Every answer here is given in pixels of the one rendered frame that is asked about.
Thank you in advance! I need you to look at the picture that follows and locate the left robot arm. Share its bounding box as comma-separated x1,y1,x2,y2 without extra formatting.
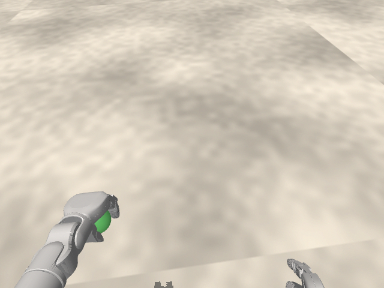
14,212,92,288

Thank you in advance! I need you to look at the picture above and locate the ball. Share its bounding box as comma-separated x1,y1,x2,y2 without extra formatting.
95,211,111,233

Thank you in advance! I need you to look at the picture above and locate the left robot hand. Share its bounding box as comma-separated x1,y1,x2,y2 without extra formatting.
64,191,119,243

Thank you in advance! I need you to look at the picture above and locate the right robot hand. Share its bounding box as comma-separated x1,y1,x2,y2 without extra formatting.
286,259,324,288

